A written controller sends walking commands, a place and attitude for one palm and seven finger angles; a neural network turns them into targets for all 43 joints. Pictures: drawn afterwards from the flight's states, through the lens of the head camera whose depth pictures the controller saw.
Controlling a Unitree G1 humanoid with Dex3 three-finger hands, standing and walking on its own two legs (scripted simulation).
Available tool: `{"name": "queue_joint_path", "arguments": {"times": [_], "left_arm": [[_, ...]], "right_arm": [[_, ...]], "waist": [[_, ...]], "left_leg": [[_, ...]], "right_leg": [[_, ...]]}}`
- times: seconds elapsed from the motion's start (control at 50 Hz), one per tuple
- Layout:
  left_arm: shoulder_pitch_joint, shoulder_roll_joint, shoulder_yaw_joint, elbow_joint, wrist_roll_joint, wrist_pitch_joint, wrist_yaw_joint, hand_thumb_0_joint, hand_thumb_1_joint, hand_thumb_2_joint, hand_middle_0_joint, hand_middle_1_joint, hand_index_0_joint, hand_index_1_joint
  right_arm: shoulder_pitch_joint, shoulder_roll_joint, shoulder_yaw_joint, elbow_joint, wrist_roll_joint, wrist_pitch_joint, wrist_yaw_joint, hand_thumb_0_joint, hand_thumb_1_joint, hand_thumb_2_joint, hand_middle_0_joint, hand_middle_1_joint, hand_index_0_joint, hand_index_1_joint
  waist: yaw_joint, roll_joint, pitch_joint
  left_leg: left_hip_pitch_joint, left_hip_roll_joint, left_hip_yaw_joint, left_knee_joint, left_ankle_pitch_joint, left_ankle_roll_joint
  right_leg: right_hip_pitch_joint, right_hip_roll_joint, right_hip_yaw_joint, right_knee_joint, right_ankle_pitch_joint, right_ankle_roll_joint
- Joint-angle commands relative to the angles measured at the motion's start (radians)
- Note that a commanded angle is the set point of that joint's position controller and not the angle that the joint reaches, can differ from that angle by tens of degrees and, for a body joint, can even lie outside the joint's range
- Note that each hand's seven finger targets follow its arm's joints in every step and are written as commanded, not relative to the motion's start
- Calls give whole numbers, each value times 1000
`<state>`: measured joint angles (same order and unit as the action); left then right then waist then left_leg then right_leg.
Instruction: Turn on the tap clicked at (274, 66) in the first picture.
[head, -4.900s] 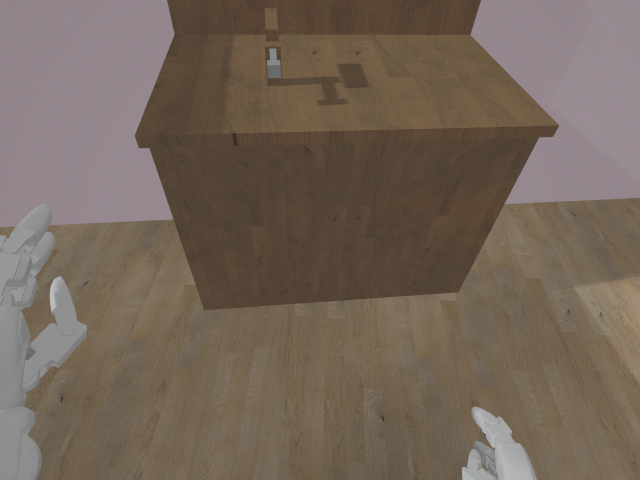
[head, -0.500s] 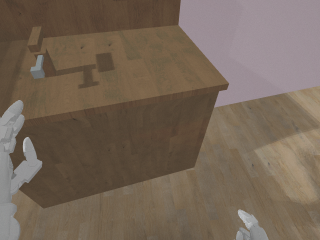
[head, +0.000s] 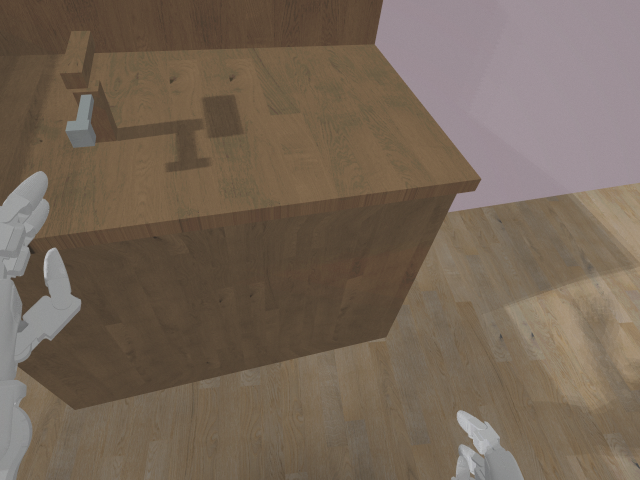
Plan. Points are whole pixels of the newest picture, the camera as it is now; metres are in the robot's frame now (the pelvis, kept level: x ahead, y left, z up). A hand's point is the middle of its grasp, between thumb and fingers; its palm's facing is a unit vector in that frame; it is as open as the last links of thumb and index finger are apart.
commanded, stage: shuffle to correct the standing spot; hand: left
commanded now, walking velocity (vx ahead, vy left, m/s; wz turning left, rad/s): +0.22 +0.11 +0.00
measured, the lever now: (81, 133) +0.50 +0.41 +0.12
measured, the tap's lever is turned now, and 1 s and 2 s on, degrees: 0 0 0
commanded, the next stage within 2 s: come to a stop and stand still in 1.02 s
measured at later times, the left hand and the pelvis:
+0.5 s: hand (105, 216) +0.31 +0.27 +0.17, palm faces +0.40 -0.83 -0.38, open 7.4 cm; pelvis +0.09 +0.02 -0.02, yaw +1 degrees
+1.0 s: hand (100, 170) +0.37 +0.30 +0.17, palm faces +0.38 -0.78 -0.50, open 7.4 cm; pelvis +0.16 +0.06 -0.01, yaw +1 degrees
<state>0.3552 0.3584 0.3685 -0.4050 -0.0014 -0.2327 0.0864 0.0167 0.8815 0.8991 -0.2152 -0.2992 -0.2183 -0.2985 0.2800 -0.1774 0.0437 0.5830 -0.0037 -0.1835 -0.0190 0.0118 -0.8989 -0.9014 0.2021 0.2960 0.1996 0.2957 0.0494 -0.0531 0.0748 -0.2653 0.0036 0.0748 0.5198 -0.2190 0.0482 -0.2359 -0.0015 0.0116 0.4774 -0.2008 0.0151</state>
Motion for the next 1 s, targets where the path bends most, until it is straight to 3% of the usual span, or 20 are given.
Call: {"name": "queue_joint_path", "arguments": {"times": [0.0,0.16,0.28,0.4,0.44,0.5,0.52,0.54,0.56,0.58,0.6,0.62,0.64,0.68,0.7,0.78,0.92,0.94,0.96,0.98], "left_arm": [[-143,132,53,-229,-9,-79,30,0,900,900,-200,-300,-200,-300],[-67,153,73,-188,-27,-47,33,0,900,900,-200,-300,-200,-300],[-55,208,128,-312,-45,-55,41,0,900,900,-200,-300,-200,-300],[-2,194,131,-307,-51,-52,47,0,900,900,-200,-300,-200,-300],[9,194,136,-282,-52,-48,48,0,900,900,-200,-300,-200,-300],[0,227,167,-287,-53,-59,61,0,900,900,-200,-300,-200,-300],[-12,220,166,-279,-49,-70,66,0,900,900,-200,-300,-200,-300],[-18,217,162,-275,-44,-78,70,0,900,900,-200,-300,-200,-300],[-47,203,148,-303,-44,-81,69,0,900,900,-200,-300,-200,-300],[-83,205,149,-339,-47,-76,66,0,900,900,-200,-300,-200,-300],[-81,199,143,-375,-48,-78,63,0,900,900,-200,-300,-200,-300],[-91,190,134,-385,-46,-91,62,0,900,900,-200,-300,-200,-300],[-93,185,119,-348,-42,-79,57,0,900,900,-200,-300,-200,-300],[-118,202,127,-355,-40,-79,53,0,900,900,-200,-300,-200,-300],[-73,191,116,-325,-29,-70,51,0,900,900,-200,-300,-200,-300],[27,191,143,-318,-33,-59,42,0,900,900,-200,-300,-200,-300],[51,187,152,-230,-39,-38,48,0,900,900,-200,-300,-200,-300],[36,190,149,-217,-37,-39,47,0,900,900,-200,-300,-200,-300],[8,204,148,-210,-28,-41,48,0,900,900,-200,-300,-200,-300],[3,205,146,-187,-36,-46,44,0,900,900,-200,-300,-200,-300]], "right_arm": [[-123,-128,-56,-151,0,-70,-8,0,-900,-900,200,300,200,300],[-133,-138,-68,-156,0,-6,-15,0,-900,-900,200,300,200,300],[-145,-138,-74,-181,16,19,-14,0,-900,-900,200,300,200,300],[-124,-144,-86,-173,22,34,0,0,-900,-900,200,300,200,300],[-125,-147,-91,-176,26,45,4,0,-900,-900,200,300,200,300],[-152,-141,-95,-171,30,56,9,0,-900,-900,200,300,200,300],[-165,-132,-91,-169,30,57,16,0,-900,-900,200,300,200,300],[-175,-127,-85,-164,31,62,19,0,-900,-900,200,300,200,300],[-163,-128,-87,-158,33,66,19,0,-900,-900,200,300,200,300],[-140,-128,-88,-141,32,68,11,0,-900,-900,200,300,200,300],[-135,-145,-96,-147,32,65,5,0,-900,-900,200,300,200,300],[-153,-136,-107,-165,24,50,11,0,-900,-900,200,300,200,300],[-140,-138,-105,-162,12,44,18,0,-900,-900,200,300,200,300],[-151,-133,-106,-160,16,35,19,0,-900,-900,200,300,200,300],[-130,-141,-111,-139,13,36,13,0,-900,-900,200,300,200,300],[-142,-130,-90,-146,14,33,1,0,-900,-900,200,300,200,300],[-133,-142,-77,-156,3,39,-31,0,-900,-900,200,300,200,300],[-151,-150,-80,-157,6,42,-30,0,-900,-900,200,300,200,300],[-144,-146,-89,-155,8,46,-25,0,-900,-900,200,300,200,300],[-164,-145,-99,-174,8,40,-21,0,-900,-900,200,300,200,300]], "waist": [[-23,133,-150],[-36,99,-152],[-50,161,-239],[-53,156,-236],[-45,100,-240],[-13,-69,-234],[5,-110,-193],[9,-112,-133],[-14,-90,-104],[-78,44,-137],[-96,309,-211],[-75,432,-259],[-95,378,-192],[-80,168,-144],[-78,127,-127],[-44,210,-95],[-28,131,-187],[-11,86,-216],[-6,-83,-267],[-16,-227,-260]], "left_leg": [[21,70,-106,-189,-194,-23],[24,57,-107,-90,-62,0],[134,63,-75,47,399,-9],[158,85,-87,105,531,-10],[83,69,-64,175,537,-22],[-215,-26,23,403,303,-48],[-369,-38,4,440,-73,-48],[-405,14,-81,373,-312,-20],[-318,47,-121,224,-331,3],[-30,19,-78,-24,-99,12],[265,74,-217,-98,248,60],[410,236,-413,-128,461,145],[371,279,-534,-166,502,142],[342,283,-454,-147,491,153],[321,259,-393,-145,475,153],[150,195,-196,-222,341,107],[-3,159,-119,-45,326,21],[-115,136,-100,113,265,10],[-303,56,-39,415,123,-7],[-461,-45,-38,740,-244,-22]], "right_leg": [[41,-6,53,-111,-53,-39],[19,-27,39,-36,-13,-65],[46,-42,6,136,323,-67],[26,-36,-28,175,267,-63],[102,-48,-4,159,316,-83],[337,-199,201,111,557,-187],[426,-267,276,101,615,-237],[379,-318,317,105,587,-223],[280,-311,285,140,500,-186],[94,-221,160,294,431,-116],[-158,-31,-47,528,211,-20],[-356,31,-51,708,-330,-2],[-438,31,-23,840,-378,-18],[-500,-17,-6,891,-309,-30],[-516,-28,-20,866,-273,-26],[-377,-54,-85,608,-106,-20],[84,8,-197,102,-9,-36],[255,-14,-163,21,52,-51],[427,-174,65,-10,47,-132],[415,-429,503,-102,141,-273]]}}
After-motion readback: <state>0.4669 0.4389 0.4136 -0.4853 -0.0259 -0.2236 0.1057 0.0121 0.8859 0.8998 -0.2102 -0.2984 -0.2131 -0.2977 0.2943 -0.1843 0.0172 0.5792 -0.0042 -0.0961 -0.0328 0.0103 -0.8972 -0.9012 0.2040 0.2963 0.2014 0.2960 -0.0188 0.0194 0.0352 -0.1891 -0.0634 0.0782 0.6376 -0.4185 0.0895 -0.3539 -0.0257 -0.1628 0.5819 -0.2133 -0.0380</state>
